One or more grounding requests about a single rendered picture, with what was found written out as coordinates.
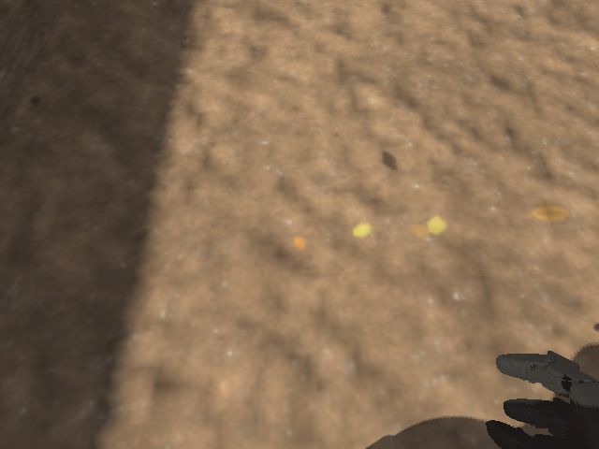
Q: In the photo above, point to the robot right hand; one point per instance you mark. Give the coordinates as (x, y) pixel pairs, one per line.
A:
(574, 425)

